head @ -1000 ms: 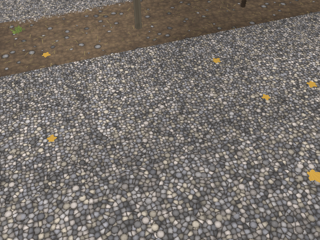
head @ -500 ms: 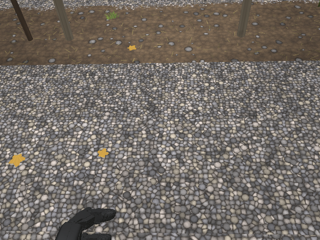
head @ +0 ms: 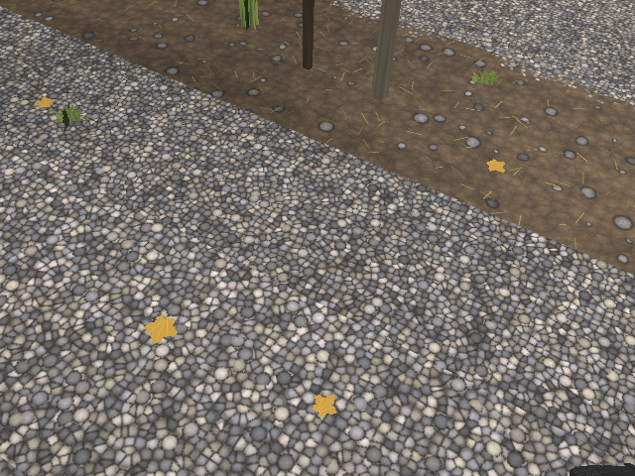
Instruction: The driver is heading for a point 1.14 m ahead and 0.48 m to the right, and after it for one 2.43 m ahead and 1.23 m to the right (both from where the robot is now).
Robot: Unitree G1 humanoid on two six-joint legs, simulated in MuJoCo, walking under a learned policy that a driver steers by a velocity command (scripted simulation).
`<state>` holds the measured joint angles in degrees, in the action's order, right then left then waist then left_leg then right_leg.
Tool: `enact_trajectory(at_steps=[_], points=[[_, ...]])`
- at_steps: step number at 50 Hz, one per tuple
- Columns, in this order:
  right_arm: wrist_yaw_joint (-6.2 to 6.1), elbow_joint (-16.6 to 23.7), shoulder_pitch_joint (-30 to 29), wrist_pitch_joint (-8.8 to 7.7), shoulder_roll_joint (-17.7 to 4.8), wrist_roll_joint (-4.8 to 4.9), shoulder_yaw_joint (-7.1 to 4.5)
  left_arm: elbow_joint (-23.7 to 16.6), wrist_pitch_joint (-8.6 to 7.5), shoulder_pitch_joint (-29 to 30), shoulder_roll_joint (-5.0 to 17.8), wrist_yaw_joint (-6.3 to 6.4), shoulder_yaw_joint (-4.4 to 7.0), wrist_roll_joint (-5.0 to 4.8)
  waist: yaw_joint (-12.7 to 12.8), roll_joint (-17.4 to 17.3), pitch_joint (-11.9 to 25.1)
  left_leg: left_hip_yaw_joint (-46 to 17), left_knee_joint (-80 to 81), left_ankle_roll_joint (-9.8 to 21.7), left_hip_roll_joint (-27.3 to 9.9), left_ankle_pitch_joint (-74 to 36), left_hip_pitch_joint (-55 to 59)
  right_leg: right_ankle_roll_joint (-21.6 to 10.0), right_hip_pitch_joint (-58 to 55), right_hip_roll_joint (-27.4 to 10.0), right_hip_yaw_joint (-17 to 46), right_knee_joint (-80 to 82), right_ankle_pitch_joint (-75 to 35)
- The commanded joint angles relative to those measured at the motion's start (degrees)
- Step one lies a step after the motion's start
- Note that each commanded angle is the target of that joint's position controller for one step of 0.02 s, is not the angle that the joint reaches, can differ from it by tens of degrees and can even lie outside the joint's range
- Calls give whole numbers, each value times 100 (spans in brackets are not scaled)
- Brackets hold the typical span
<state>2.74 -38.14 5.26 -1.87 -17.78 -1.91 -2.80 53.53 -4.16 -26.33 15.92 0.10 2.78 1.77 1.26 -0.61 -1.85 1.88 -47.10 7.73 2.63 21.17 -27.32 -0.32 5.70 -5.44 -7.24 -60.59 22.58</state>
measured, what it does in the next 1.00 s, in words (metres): goes down, turning right: right foot 0.17 m lower, then left foot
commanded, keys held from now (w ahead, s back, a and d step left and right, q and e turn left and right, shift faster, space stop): w+e+shift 1.00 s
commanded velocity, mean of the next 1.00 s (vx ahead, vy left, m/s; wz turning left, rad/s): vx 1.00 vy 0.00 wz -0.69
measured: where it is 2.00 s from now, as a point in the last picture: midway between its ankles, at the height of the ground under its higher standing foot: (560, 241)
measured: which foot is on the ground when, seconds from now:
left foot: down 0.00-0.34, up 0.36-0.66, down 0.68-1.00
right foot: up 0.00-0.34, down 0.36-0.66, up 0.68-1.00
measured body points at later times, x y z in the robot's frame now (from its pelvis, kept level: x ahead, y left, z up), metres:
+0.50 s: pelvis +0.47 -0.07 -0.16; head +0.50 -0.06 +0.29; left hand +0.51 +0.20 -0.31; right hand +0.53 -0.33 -0.27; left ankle +0.50 +0.09 -0.77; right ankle +0.42 -0.09 -0.88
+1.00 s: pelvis +0.93 -0.19 -0.18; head +0.96 -0.22 +0.27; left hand +1.30 -0.16 -0.25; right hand +0.65 -0.33 -0.29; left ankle +0.84 +0.00 -0.88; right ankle +1.02 -0.40 -0.86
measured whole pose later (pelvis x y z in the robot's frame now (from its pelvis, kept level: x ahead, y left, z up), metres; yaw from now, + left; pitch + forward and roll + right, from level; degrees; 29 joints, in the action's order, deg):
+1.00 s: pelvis +0.93 -0.19 -0.18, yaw -43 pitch +0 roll +2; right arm -1.1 -57.1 32.3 -9.6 -17.7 -1.2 -4.0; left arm 40.8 -0.6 0.8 21.4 -5.5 5.4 2.0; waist -4.7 2.7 -4.2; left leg 13.6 -31.1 -0.8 -0.1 35.6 4.9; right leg -7.6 41.6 -2.1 -4.5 -43.3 -27.4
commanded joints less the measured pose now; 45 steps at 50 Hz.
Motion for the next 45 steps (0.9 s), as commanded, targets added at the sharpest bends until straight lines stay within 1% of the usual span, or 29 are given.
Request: enact_trajectory(at_steps=[1,3,5,7,8,10,11,14,15,17,18,19,20,21,22,23,25,28,30,32,33,34,35,36,37,38,41,44,45], points=[[-167,-473,2340,-88,-1149,98,-381,-1043,-242,479,609,12,68,-50,-814,-1235,1082,-3105,1913,1158,-1694,-2043,4644,-338,4857,623,1176,-2870,633],[-273,-585,1687,-234,-836,11,-307,-967,-11,905,762,1,152,67,-276,142,-138,-3017,2227,1004,-1769,-724,2376,-190,4248,118,1356,-1552,317],[-239,-795,1566,-415,-630,-154,-225,-819,328,708,570,-52,164,226,-122,263,-502,-2683,1801,1031,-1916,-783,1192,-226,3825,-103,1445,-1176,93],[-285,-992,1081,-715,-451,19,-201,-1268,309,1688,282,-253,111,52,152,118,-799,-1224,2095,275,-1096,805,-517,-276,2639,94,1142,1204,-2756],[-344,-1144,1037,-760,-310,103,-161,-1108,277,1464,123,-377,90,-4,302,-31,-585,-544,1843,99,-781,891,-1108,-292,1416,306,793,1571,-4393],[-381,-1165,1095,-846,-285,221,-124,-748,248,934,-25,-557,19,-180,434,-102,-116,-56,1660,-98,-749,849,-1211,-392,293,423,646,1650,-6151],[-388,-1178,1172,-850,-255,176,-102,-676,251,1007,128,-532,39,-211,386,-89,-163,56,1408,-142,-767,749,-819,-464,345,453,535,1764,-6161],[-464,-1487,2178,-630,-330,-8,-76,-756,238,2004,246,-377,18,101,-302,262,-989,348,473,-178,-931,-957,1227,-591,1653,591,-116,2891,-4835],[-508,-1576,2286,-564,-436,-40,-81,-724,246,1857,252,-294,19,218,-291,210,-916,473,-244,-185,-901,-2284,1743,-687,1585,674,-256,3289,-4478],[-600,-1572,2087,-392,-525,-32,-112,-118,288,-167,643,-208,228,239,542,-131,-128,499,-3118,-226,-1038,-4862,1689,-1162,-13,645,82,3627,-3666],[-592,-1436,1235,-315,-516,18,-170,241,291,-1543,871,-245,388,135,1576,453,182,885,-6829,-441,-313,-2515,115,-1911,-1529,194,855,4176,-4061],[-531,-838,778,-443,63,-56,19,314,298,-1637,1392,-259,477,-55,1089,1551,120,382,-7209,-415,66,1420,-2513,-1673,-3061,-303,1481,2259,-6368],[-526,-232,605,-549,115,-72,151,373,203,-1872,1285,-204,401,-155,941,1082,858,-434,-6511,-456,-194,999,-3775,-2081,-4197,-792,2817,2320,-6341],[-474,-188,545,-656,-224,-131,149,220,175,-1498,1105,-152,383,-178,757,62,1036,-709,-5267,-387,-483,380,-3979,-2123,-4084,-986,3500,3038,-4052],[-391,-151,507,-668,-337,-105,148,22,200,-496,1235,76,458,-66,214,317,745,-1053,-4268,-630,-667,109,-3851,-2462,-2843,-1515,4817,3976,-1707],[-337,-185,186,-506,-578,-188,67,-143,192,63,1005,141,338,-34,-71,-334,41,-947,-3441,-932,-832,253,-3285,-2389,-1361,-1236,4674,4386,-1181],[-306,-15,-151,-268,-558,-147,106,-335,15,557,830,115,237,28,-434,-442,-879,-884,-1397,-1275,-1095,-70,-1646,-2362,1373,-809,4156,4649,-1999],[-245,-36,-38,-272,-125,32,229,-418,-127,654,973,0,310,-194,-383,200,-413,-182,18,-1049,-588,-1764,1027,-1750,2727,193,2890,4499,-2865],[-248,-52,-68,-294,-241,113,171,-438,-91,493,1141,-102,382,-261,-225,71,-363,-20,668,-944,-273,-1998,1625,-1453,2280,396,2821,4322,-3498],[-282,-389,1225,-312,-410,60,52,-492,-2,627,1348,-82,441,-265,-923,-87,420,-152,985,-835,0,-1495,3099,-1076,1870,653,2526,2703,-4486],[-339,-886,3165,-326,-673,28,-161,-627,-35,1436,1343,-59,438,-117,-2130,47,1231,-7,15,-771,-86,-2297,4839,-831,2366,778,2265,696,-5603],[-431,-1049,4071,-345,-1239,-33,-294,-884,-81,1806,638,-86,323,-43,-2473,-1194,1536,-1584,1238,-663,-1327,25,4964,-695,2851,1477,1850,-2342,-928],[-352,-745,2996,-421,-1281,-132,-264,-1194,-95,408,12,-24,146,-344,-920,-2578,1877,-4569,2535,-310,-2799,46,4948,-697,3740,1401,1694,-3366,455],[-294,-537,1824,-439,-896,-27,-247,-1113,4,498,298,16,117,-195,-489,-1576,927,-4953,3226,-125,-2718,1334,3816,-747,4158,927,1379,-2788,-221],[-209,-441,1167,-433,-435,12,-209,-923,181,657,548,-73,233,-32,-281,-327,142,-4029,2890,151,-2385,2024,2635,-734,3859,561,1530,-2302,-719],[-170,-509,1079,-449,-293,3,-181,-929,318,976,597,-158,308,-17,-256,47,-291,-3201,2866,99,-2111,1440,1966,-699,3611,400,1397,-2090,-821],[-207,-964,1501,-667,-290,156,-177,-1285,592,1401,251,-360,212,38,-56,-428,-579,-1466,3021,-132,-1715,-316,1478,-616,3588,-13,1285,-1195,-1248],[-257,-1307,2001,-768,-616,84,-295,-1421,591,1931,504,-473,240,198,-330,-298,-382,-443,2929,-158,-1636,-2205,2613,-659,3962,65,736,-527,-2014],[-309,-1454,2136,-842,-260,97,-212,-1404,522,2103,515,-464,260,168,-317,-106,-405,-184,2720,-444,-1578,-2031,3060,-753,4288,-114,1152,61,-2684]])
